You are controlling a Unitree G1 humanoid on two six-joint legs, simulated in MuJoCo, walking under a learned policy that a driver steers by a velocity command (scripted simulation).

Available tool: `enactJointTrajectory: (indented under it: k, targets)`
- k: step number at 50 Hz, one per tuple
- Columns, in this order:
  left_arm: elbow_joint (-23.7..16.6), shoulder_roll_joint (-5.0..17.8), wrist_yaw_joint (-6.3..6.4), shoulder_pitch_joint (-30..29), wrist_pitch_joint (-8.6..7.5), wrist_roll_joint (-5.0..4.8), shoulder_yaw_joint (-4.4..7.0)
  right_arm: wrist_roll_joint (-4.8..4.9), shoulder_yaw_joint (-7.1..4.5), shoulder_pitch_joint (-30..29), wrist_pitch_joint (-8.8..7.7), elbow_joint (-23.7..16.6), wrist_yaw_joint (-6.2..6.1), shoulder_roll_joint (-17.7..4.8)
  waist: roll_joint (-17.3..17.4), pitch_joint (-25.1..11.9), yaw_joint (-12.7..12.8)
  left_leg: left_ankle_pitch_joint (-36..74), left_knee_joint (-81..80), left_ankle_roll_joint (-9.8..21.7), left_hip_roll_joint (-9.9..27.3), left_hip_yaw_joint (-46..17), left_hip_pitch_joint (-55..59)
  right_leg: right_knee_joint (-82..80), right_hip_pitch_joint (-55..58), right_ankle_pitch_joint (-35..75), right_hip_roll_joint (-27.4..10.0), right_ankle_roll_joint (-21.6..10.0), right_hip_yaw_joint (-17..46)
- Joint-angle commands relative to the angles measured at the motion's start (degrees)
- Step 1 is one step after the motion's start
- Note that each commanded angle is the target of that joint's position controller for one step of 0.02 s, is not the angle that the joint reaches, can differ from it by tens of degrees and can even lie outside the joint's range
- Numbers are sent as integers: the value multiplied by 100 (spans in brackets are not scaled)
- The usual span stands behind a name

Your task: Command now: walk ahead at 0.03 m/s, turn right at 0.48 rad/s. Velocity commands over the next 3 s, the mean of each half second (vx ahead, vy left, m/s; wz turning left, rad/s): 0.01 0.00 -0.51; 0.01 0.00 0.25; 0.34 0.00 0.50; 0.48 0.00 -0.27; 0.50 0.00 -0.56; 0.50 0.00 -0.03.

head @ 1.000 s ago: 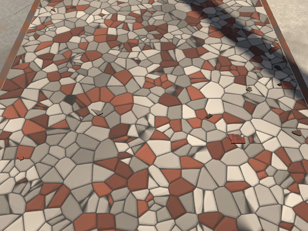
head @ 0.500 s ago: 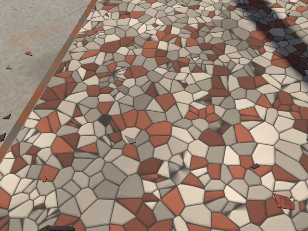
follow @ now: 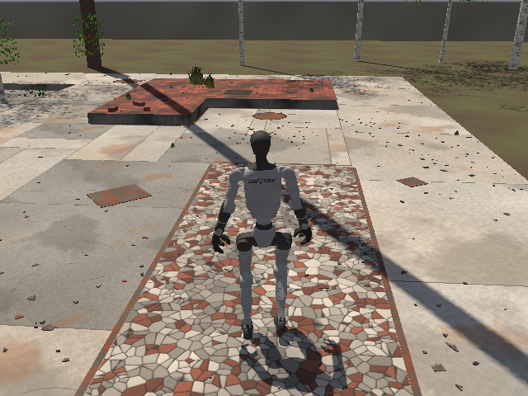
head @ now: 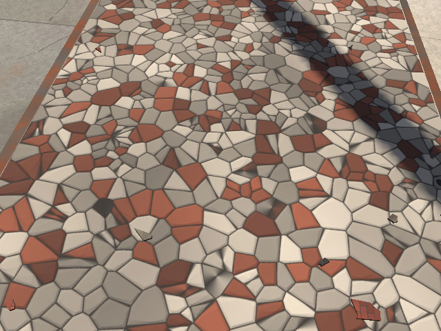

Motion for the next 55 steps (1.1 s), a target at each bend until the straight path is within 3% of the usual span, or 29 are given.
enactJointTrajectory:
  k: [1, 6, 8, 9, 10, 11, 13, 14, 16, 18, 21, 28, 31, 32, 33, 34, 35, 37, 39, 42, 45, 47, 48, 49, 50, 51, 52, 53, 55]
  targets:
    - [-369, 204, -92, 54, 40, -30, 30, -3, -229, 24, -64, -269, 3, -819, 1053, -397, -117, 2189, -522, 1002, 1389, -733, 652, -551, -34, -13, -167, 102, -78]
    - [-622, 286, -152, -148, 34, -93, 12, -28, -393, 103, -14, -195, 140, -1181, 1272, -537, -241, 2131, -108, 898, 1620, -615, 606, -1928, 781, 7, -97, -132, -456]
    - [-575, 278, -122, 94, -56, -56, 10, 29, -435, 48, 22, -163, 158, -1228, 965, -539, 6, 1455, 486, 471, 1474, -278, 163, -3242, 1556, 1034, 3, -289, -470]
    - [-574, 580, -65, 162, -134, 25, 78, 6, -421, 259, 37, -126, 184, -1079, 139, -468, 17, 415, 1358, 57, 1158, 97, -469, -4022, 2027, 1391, -459, -417, 457]
    - [-745, 1550, -35, 174, -195, 37, 285, -11, -275, 236, 79, -506, 196, -542, -1607, -324, -126, -2265, 2645, -450, 109, 535, -2054, -4182, 2408, 3564, -2266, -1081, 2902]
    - [-603, 1560, -23, 719, -189, 9, 355, -36, -281, -377, 170, -597, 88, -744, -974, -363, 414, -2574, 3444, -411, -8, -355, -2149, -4079, 2077, 4203, -2454, -1747, 2873]
    - [-629, 980, 42, 86, -136, -42, 192, 104, -323, -231, 178, -456, 120, -822, -393, -19, -34, -1596, 3681, -332, 161, -681, -2112, -4096, 1785, 3419, -1683, -1532, 1983]
    - [-711, 853, 64, -243, -117, -65, 153, 66, -356, -142, 140, -399, 140, -908, -482, -36, -157, -1264, 3601, -319, 157, -681, -2111, -4095, 1853, 3248, -1385, -1334, 1782]
    - [-769, 724, 70, -285, -124, -105, 113, -33, -386, 85, 134, -284, 199, -961, -471, -347, -170, -969, 3787, -379, 42, -613, -1935, -4005, 2020, 3730, -1173, -1312, 1605]
    - [-728, 805, 55, -105, -154, -115, 145, 4, -369, 60, 150, -318, 222, -873, -303, -443, -117, -895, 3677, -433, 12, -645, -1991, -3974, 2188, 3720, -1175, -1344, 1699]
    - [-683, 873, 72, 100, -159, -82, 176, 15, -348, -117, 182, -406, 191, -837, -411, -348, 10, -930, 3207, -480, -18, -701, -2132, -3981, 2309, 3289, -1171, -1400, 1999]
    - [-520, 398, 142, -99, -239, 90, -118, 88, -205, 47, 203, -153, 186, -592, -419, -426, 43, -1005, 1591, -269, -26, -534, -454, -4075, 1629, 2935, -1160, -1265, 1650]
    - [-376, 613, 200, -279, -231, 49, -135, 118, -190, 253, 164, 4, 171, -635, -314, -249, -159, -485, 356, -108, -205, -455, 351, -3821, 1310, 2670, -1139, -1091, 1601]
    - [-322, 673, 228, -232, -234, 20, -126, 92, -184, 255, 105, 4, 163, -707, -128, -187, -220, 95, -298, -45, -128, -657, 611, -3687, 1194, 2604, -1095, -913, 1571]
    - [-346, 644, 241, -175, -259, 19, -133, 35, -208, 261, 27, -17, 144, -927, 180, -265, -143, 563, -490, 57, 300, -1307, 795, -3408, 1114, 2358, -913, -704, 1460]
    - [-419, 559, 235, 38, -273, -13, -130, 35, -301, 95, -23, -86, 155, -1440, 895, -284, 177, 1674, -489, 380, 1001, -2257, 721, -2978, 924, 1637, -264, -504, 855]
    - [-324, 509, 272, -90, -222, -10, -138, 115, -319, 120, -36, -24, 231, -1383, 1149, -249, 17, 2120, -567, 879, 1426, -2722, 273, -2747, 1114, 786, 122, -361, 392]
    - [-303, 461, 292, -220, -204, -5, -134, 98, -293, 65, -34, -41, 288, -1189, 1331, -179, -63, 2021, -646, 1026, 1379, -2893, 182, -2281, 1034, 251, 211, -300, 209]
    - [-379, 472, 246, -400, -194, -38, -92, 70, -362, 211, 10, 11, 249, -1273, 1329, -151, -184, 1970, -649, 1064, 1249, -2949, 370, -1587, 583, -217, 230, -240, 242]
    - [-434, 318, 246, -444, -212, -71, -122, 98, -471, 238, 99, 61, 223, -1321, 975, -293, -190, 1868, -549, 1033, 990, -2801, 644, -1379, 274, -264, 149, -64, 274]
    - [-478, 277, 268, -391, -250, -99, -146, 88, -538, 78, 187, 22, 265, -1291, 1099, -461, -207, 1648, -477, 892, 765, -2817, 522, -1954, 626, -24, 204, -10, 182]
    - [-419, 274, 290, -61, -280, -103, -144, 99, -575, -181, 238, -38, 308, -1304, 1133, -543, -27, 1413, -338, 689, 579, -2852, 183, -2865, 1278, 414, 279, -71, 109]
    - [-329, 291, 306, 292, -311, -58, -134, 138, -586, -326, 257, -83, 317, -1290, 1016, -677, 179, 312, -232, 494, 359, -2796, -216, -3694, 1943, 776, 283, -146, 59]
    - [-295, 650, 347, 450, -335, 19, -49, 159, -542, -332, 244, -184, 314, -1073, 347, -605, 202, -1340, 217, 180, -99, -2488, -1125, -4401, 2605, 165, -378, -328, 796]
    - [-431, 1303, 358, 461, -321, 73, 80, 182, -430, -156, 200, -321, 310, -598, -1155, -667, 186, -2313, 1697, -52, -1014, -1354, -2167, -5069, 3046, -1559, -2014, -774, 2770]
    - [-452, 1567, 312, 169, -307, 201, 160, -26, -481, -405, 171, -348, 278, -990, -995, -108, 179, -1849, 2572, -55, -685, -1184, -2527, -5403, 2008, -2103, -2539, -1204, 3343]
    - [-480, 1158, 291, -36, -347, 195, 59, -47, -550, -466, 144, -331, 325, -1206, -528, 190, -9, -1405, 3019, 11, -411, -1367, -2352, -5368, 1617, -2066, -2328, -1264, 3121]
    - [-494, 842, 282, -286, -394, 119, -27, -49, -565, -232, 127, -188, 411, -1174, -402, 333, -209, -1007, 3303, -20, -358, -1270, -2352, -5345, 1616, -1631, -1943, -1101, 2508]
    - [-522, 717, 302, -286, -502, 56, -66, -94, -538, 61, 121, -16, 550, -1069, -545, 186, -228, -620, 3766, -123, -275, -983, -2457, -5305, 2025, -792, -1544, -942, 1631]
